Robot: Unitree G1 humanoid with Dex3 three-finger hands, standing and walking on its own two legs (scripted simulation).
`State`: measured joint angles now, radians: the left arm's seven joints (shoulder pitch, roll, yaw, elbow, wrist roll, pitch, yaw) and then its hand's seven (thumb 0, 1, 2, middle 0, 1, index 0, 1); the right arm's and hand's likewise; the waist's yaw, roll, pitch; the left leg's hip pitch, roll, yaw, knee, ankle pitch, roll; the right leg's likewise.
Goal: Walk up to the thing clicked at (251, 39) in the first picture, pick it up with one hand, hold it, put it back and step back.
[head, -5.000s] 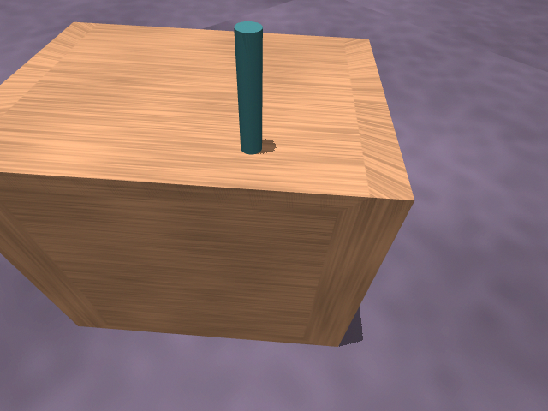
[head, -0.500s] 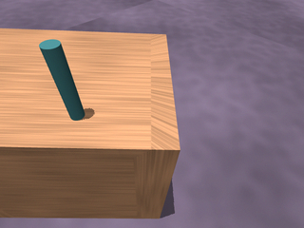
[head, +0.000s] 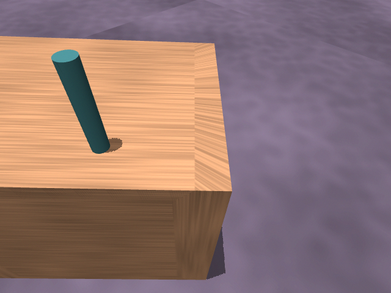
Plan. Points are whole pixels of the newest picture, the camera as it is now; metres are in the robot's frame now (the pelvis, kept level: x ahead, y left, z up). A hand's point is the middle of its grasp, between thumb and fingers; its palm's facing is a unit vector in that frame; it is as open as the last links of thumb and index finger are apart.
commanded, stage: stand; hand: left
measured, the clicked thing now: (86, 109) +0.45 +0.24 +0.14
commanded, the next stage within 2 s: rise first in 0.66 s
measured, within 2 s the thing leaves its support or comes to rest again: neither
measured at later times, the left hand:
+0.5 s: hand out of the picture +0.07 +0.25 -0.16, palm faces -0.03 -0.94 -0.34, open 7.4 cm
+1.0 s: hand (87, 283) +0.17 +0.23 -0.13, palm faces +0.15 -0.94 -0.31, open 10.8 cm
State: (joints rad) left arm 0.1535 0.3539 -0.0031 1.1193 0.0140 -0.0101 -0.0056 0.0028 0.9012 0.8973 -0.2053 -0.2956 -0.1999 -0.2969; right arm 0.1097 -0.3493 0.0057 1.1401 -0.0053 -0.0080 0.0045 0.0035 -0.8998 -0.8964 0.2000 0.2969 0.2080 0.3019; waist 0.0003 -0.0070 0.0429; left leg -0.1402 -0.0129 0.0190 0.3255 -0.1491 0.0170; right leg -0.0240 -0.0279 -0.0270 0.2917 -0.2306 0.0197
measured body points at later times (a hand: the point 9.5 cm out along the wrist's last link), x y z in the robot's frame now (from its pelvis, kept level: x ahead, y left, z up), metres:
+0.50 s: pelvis +0.01 +0.00 +0.00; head +0.02 +0.00 +0.45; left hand +0.07 +0.30 -0.14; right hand +0.09 -0.31 -0.13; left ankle +0.02 +0.11 -0.75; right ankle -0.04 -0.13 -0.75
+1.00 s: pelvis -0.01 -0.01 -0.01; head +0.03 +0.00 +0.44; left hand +0.16 +0.28 -0.10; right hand +0.15 -0.29 -0.11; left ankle +0.02 +0.11 -0.75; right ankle -0.04 -0.13 -0.75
